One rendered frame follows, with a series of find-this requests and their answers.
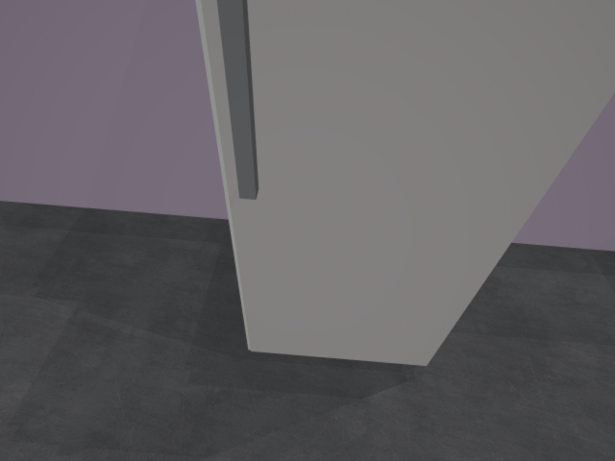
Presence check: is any handle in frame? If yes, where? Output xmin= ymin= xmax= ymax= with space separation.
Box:
xmin=217 ymin=0 xmax=258 ymax=200

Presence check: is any fridge door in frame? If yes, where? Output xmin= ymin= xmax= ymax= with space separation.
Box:
xmin=201 ymin=0 xmax=615 ymax=366

